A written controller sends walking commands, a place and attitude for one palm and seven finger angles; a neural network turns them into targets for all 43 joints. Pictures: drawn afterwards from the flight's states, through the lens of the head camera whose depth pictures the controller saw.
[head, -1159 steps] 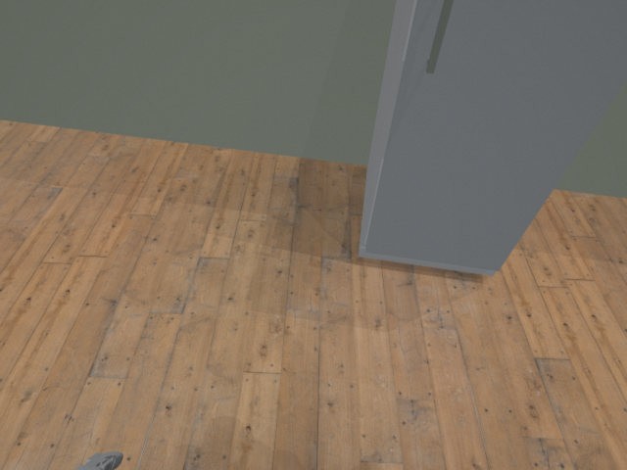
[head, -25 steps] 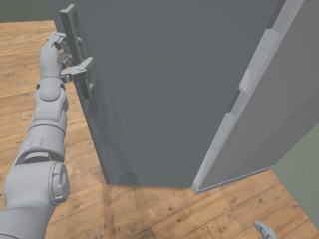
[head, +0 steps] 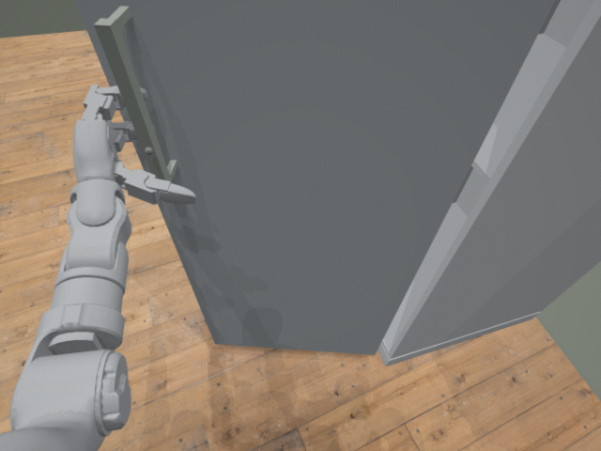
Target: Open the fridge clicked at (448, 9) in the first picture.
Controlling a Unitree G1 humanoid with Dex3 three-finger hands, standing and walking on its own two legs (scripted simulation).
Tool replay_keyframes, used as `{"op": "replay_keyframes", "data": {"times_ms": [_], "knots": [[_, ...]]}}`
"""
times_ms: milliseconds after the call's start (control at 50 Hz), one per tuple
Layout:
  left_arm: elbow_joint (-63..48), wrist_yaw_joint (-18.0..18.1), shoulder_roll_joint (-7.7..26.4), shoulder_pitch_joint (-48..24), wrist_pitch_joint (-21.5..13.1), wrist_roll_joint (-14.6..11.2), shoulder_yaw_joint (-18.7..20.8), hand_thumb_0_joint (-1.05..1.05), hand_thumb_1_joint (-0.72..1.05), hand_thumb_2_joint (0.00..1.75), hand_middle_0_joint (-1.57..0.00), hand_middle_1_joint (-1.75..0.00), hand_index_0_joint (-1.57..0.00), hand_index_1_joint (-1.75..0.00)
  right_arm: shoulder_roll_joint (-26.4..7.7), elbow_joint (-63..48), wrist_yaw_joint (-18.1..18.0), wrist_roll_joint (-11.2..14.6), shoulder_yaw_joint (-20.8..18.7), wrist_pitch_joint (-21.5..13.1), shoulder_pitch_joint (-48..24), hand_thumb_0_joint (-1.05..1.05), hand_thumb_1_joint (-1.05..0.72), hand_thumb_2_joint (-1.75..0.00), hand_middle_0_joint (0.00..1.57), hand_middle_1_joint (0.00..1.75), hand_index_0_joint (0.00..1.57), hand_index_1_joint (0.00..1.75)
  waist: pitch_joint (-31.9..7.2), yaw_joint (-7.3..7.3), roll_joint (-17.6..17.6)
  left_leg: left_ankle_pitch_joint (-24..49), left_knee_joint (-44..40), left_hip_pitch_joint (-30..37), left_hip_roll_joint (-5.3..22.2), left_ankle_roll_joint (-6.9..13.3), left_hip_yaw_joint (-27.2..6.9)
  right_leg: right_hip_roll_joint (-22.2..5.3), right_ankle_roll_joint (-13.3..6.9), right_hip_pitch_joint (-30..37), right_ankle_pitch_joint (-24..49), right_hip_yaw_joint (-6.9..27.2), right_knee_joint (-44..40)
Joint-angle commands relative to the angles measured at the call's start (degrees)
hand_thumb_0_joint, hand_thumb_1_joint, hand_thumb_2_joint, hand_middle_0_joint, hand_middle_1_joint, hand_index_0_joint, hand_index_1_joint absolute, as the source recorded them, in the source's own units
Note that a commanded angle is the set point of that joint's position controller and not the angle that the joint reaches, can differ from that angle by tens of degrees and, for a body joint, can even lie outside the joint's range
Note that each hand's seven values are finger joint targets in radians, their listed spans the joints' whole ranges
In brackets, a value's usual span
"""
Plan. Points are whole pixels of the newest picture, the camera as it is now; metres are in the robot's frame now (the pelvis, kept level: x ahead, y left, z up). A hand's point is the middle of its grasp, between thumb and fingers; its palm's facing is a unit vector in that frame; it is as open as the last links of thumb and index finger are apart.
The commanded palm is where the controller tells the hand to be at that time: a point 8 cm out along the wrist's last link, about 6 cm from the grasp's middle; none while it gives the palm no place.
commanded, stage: slip the hand off the handle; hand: left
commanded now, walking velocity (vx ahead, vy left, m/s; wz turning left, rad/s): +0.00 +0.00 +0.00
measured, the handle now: (146, 112) +0.49 +0.22 +0.20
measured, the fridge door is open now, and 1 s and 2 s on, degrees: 69 69 69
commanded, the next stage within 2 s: draw the hand back to the body in 1.42 s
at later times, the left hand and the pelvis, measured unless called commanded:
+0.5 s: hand (85, 161) +0.42 +0.28 +0.17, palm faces +0.32 -0.94 -0.15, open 14.7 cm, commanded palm +0.38 +0.33 +0.17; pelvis +0.01 -0.02 +0.00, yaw +1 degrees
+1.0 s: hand (61, 205) +0.35 +0.28 +0.17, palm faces +0.33 -0.93 -0.14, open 14.7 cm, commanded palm +0.30 +0.32 +0.17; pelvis +0.01 +0.00 +0.00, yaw +0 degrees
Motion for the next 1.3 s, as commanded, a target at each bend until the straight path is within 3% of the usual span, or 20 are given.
{"op": "replay_keyframes", "data": {"times_ms": [0, 40, 180, 220, 240, 320, 360, 380, 460, 520, 660, 720, 900, 940, 1020, 1060, 1140, 1200, 1240, 1280], "knots": [[-9.6, -0.5, 21.4, -22.0, -3.8, -0.3, 9.7, 0.0, -0.55, 0.2, -0.25, -1.15, -0.25, -1.15, -9.8, -6.9, -1.2, 0.0, -3.6, -0.7, 0.9, 0.0, -0.9, -0.9, 0.2, 0.3, 0.2, 0.3, -16.9, 1.88, -1.0, 15.8, -3.0, 9.3, -2.7, 1.6, -1.9, 3.0, -2.7, 5.5, 18.5, -0.4, -3.2], [-11.7, -2.1, 18.6, -22.1, -4.3, -0.6, 6.6, 0.0, -0.55, 0.2, -0.25, -1.15, -0.25, -1.15, -9.0, -8.2, -1.3, 0.4, -3.4, 0.0, -0.2, 0.0, -0.9, -0.9, 0.2, 0.3, 0.2, 0.3, -18.0, 1.55, 1.0, 15.7, -3.0, 9.6, -3.0, 1.7, -1.2, 2.8, -2.7, 6.3, 19.8, -0.1, -3.0], [-11.5, -7.9, 23.8, -19.3, -5.4, -3.5, 10.7, 0.0, -0.55, 0.2, -0.25, -1.15, -0.25, -1.15, -9.7, -8.9, -2.1, 1.0, -3.9, 1.0, 0.3, 0.0, -0.9, -0.9, 0.2, 0.3, 0.2, 0.3, -18.0, 1.0, 0.5, 15.0, -1.8, 8.8, -3.4, 2.4, -0.3, 2.8, -2.0, 6.4, 22.4, 0.9, -3.1], [-11.4, -9.5, 24.9, -20.1, -5.5, -4.1, 11.0, 0.0, -0.55, 0.2, -0.25, -1.15, -0.25, -1.15, -9.7, -8.6, -2.4, 1.2, -3.8, 1.2, 0.7, 0.0, -0.9, -0.9, 0.2, 0.3, 0.2, 0.3, -17.7, 0.85, 2.4, 15.1, -1.3, 8.7, -3.5, 2.4, -0.4, 2.8, -1.9, 5.9, 22.7, 1.1, -2.9], [-11.6, -10.4, 23.0, -20.6, -5.5, -4.4, 9.2, 0.0, -0.55, 0.2, -0.25, -1.15, -0.25, -1.15, -9.6, -8.8, -2.4, 1.3, -3.8, 1.2, 0.6, 0.0, -0.9, -0.9, 0.2, 0.3, 0.2, 0.3, -17.4, 0.13, 2.4, 15.0, -1.1, 9.3, -3.5, 2.5, -0.5, 2.8, -1.8, 4.9, 22.7, 1.0, -2.9], [-10.4, -12.5, 25.5, -21.0, -6.1, -5.8, 11.1, 0.0, -0.55, 0.2, -0.25, -1.15, -0.25, -1.15, -10.1, -8.3, -2.8, 1.4, -3.9, 1.1, 1.5, 0.0, -0.9, -0.9, 0.2, 0.3, 0.2, 0.3, -17.5, -0.07, 2.6, 14.7, -0.2, 9.2, -3.4, 2.5, -1.3, 3.0, -1.8, 3.2, 21.7, 1.0, -2.8], [-10.0, -13.4, 24.3, -22.0, -6.5, -6.1, 9.7, 0.0, -0.55, 0.2, -0.25, -1.15, -0.25, -1.15, -10.1, -8.4, -2.9, 1.4, -3.9, 1.0, 1.7, 0.0, -0.9, -0.9, 0.2, 0.3, 0.2, 0.3, -17.7, -0.35, 2.0, 14.1, -0.1, 9.1, -3.4, 2.4, -1.6, 3.0, -1.7, 2.4, 20.7, 0.8, -2.6], [-9.6, -13.7, 25.5, -20.9, -6.4, -6.3, 10.8, 0.0, -0.55, 0.2, -0.25, -1.15, -0.25, -1.15, -10.2, -8.6, -2.9, 1.3, -3.8, 1.1, 1.6, 0.0, -0.9, -0.9, 0.2, 0.3, 0.2, 0.3, -17.9, 0.24, 3.4, 13.8, 0.0, 9.0, -3.5, 2.4, -1.6, 3.0, -1.8, 2.2, 20.2, 0.9, -2.5], [-4.6, -14.4, 29.1, -22.5, -6.6, -6.0, 12.9, 0.0, -0.55, 0.2, -0.25, -1.15, -0.25, -1.15, -10.6, -8.1, -3.1, 1.2, -3.4, 1.4, 2.4, 0.0, -0.9, -0.9, 0.2, 0.3, 0.2, 0.3, -16.5, -0.28, 1.0, 11.5, 0.2, 6.3, -3.3, 2.4, -2.1, 2.9, -1.5, 1.2, 17.9, 0.9, -2.4], [-6.6, -14.9, 31.6, -23.7, -7.8, -5.4, 14.2, 0.0, -0.55, 0.2, -0.25, -1.15, -0.25, -1.15, -10.6, -8.9, -3.0, 0.9, -3.3, 1.6, 2.7, 0.0, -0.9, -0.9, 0.2, 0.3, 0.2, 0.3, -20.0, 0.37, 4.7, 13.7, 0.8, 7.6, -3.4, 2.4, -2.3, 3.1, -1.9, 1.9, 19.0, 0.9, -1.3], [-14.2, -16.0, 24.8, -10.8, -6.8, -8.8, 12.5, 0.0, -0.55, 0.2, -0.25, -1.15, -0.25, -1.15, -10.1, -11.9, -2.5, 1.6, -3.6, 1.7, 1.1, 0.0, -0.9, -0.9, 0.2, 0.3, 0.2, 0.3, -19.7, 2.67, 5.1, 16.5, 0.1, 9.8, -2.6, 1.8, -3.1, 4.0, -2.5, 1.5, 18.0, -0.7, -0.6], [-19.5, -14.6, 25.0, -6.9, -4.6, -9.5, 14.2, 0.0, -0.55, 0.2, -0.25, -1.15, -0.25, -1.15, -10.0, -12.7, -2.7, 1.7, -3.4, 1.5, -0.2, 0.0, -0.9, -0.9, 0.2, 0.3, 0.2, 0.3, -18.9, 3.6, 5.1, 16.5, -0.9, 9.8, -2.4, 1.7, -3.3, 4.1, -2.5, 2.2, 17.0, -1.0, -0.8], [-35.1, -10.4, 20.7, 2.8, -2.0, -9.3, 12.9, 0.0, -0.55, 0.2, -0.25, -1.15, -0.25, -1.15, -8.8, -13.3, -3.5, 1.2, -2.6, -0.8, -4.7, 0.0, -0.9, -0.9, 0.2, 0.3, 0.2, 0.3, -16.4, 4.42, 6.2, 15.6, -3.0, 12.5, -1.9, 1.1, -4.0, 4.2, -2.8, 3.0, 13.6, -1.9, -1.9], [-34.4, -10.6, 18.6, 2.9, -0.6, -9.6, 11.3, 0.0, -0.55, 0.2, -0.25, -1.15, -0.25, -1.15, -8.5, -12.9, -3.7, 1.5, -2.1, -1.3, -6.0, 0.0, -0.9, -0.9, 0.2, 0.3, 0.2, 0.3, -13.3, 3.83, 5.4, 12.6, -3.9, 11.8, -1.9, 0.9, -4.4, 4.1, -2.7, 1.8, 11.7, -2.0, -2.8], [-36.3, -11.2, 18.5, 4.3, 0.9, -10.1, 11.2, 0.0, -0.55, 0.2, -0.25, -1.15, -0.25, -1.15, -8.3, -12.9, -4.6, 1.6, -1.6, -2.1, -7.9, 0.0, -0.9, -0.9, 0.2, 0.3, 0.2, 0.3, -12.3, 4.16, 5.6, 10.4, -4.8, 12.0, -2.2, 0.9, -4.4, 3.7, -2.8, 2.6, 10.2, -1.9, -3.8], [-37.8, -11.9, 15.7, 5.1, 1.4, -10.4, 8.6, 0.0, -0.55, 0.2, -0.25, -1.15, -0.25, -1.15, -8.0, -13.2, -4.8, 1.7, -1.3, -2.7, -8.8, 0.0, -0.9, -0.9, 0.2, 0.3, 0.2, 0.3, -11.5, 3.88, 5.7, 9.3, -5.1, 12.5, -2.3, 0.8, -4.5, 3.6, -2.7, 1.9, 9.2, -2.0, -4.1], [-38.5, -12.4, 14.4, 4.8, 1.7, -10.8, 7.0, 0.0, -0.55, 0.2, -0.25, -1.15, -0.25, -1.15, -7.8, -12.9, -5.3, 1.8, -0.9, -3.7, -9.8, 0.0, -0.9, -0.9, 0.2, 0.3, 0.2, 0.3, -9.9, 3.55, 5.5, 6.5, -5.6, 12.8, -2.5, 1.0, -4.7, 3.4, -2.6, 1.5, 7.3, -1.8, -5.1], [-38.6, -12.4, 17.6, 7.9, 1.4, -11.2, 10.7, 0.0, -0.55, 0.2, -0.25, -1.15, -0.25, -1.15, -8.1, -12.6, -5.6, 1.4, -0.8, -4.1, -9.9, 0.0, -0.9, -0.9, 0.2, 0.3, 0.2, 0.3, -11.0, 4.78, 4.1, 7.1, -5.5, 12.7, -2.6, 1.1, -4.4, 3.2, -2.6, 3.6, 7.8, -1.6, -5.4], [-39.9, -12.7, 15.7, 9.4, 1.4, -11.5, 9.4, 0.0, -0.55, 0.2, -0.25, -1.15, -0.25, -1.15, -7.4, -13.0, -5.4, 1.6, -0.5, -4.5, -10.8, 0.0, -0.9, -0.9, 0.2, 0.3, 0.2, 0.3, -11.3, 4.99, 4.7, 7.9, -5.6, 12.9, -2.8, 1.1, -4.2, 3.1, -2.6, 4.2, 8.8, -1.7, -5.3], [-40.3, -12.7, 17.4, 6.2, 1.1, -11.5, 10.3, 0.0, -0.55, 0.2, -0.25, -1.15, -0.25, -1.15, -7.7, -12.4, -5.7, 1.5, -0.4, -4.8, -11.0, 0.0, -0.9, -0.9, 0.2, 0.3, 0.2, 0.3, -10.4, 4.47, 4.4, 7.0, -5.6, 12.4, -3.0, 1.1, -4.1, 3.0, -2.4, 3.9, 8.2, -1.4, -5.8]]}}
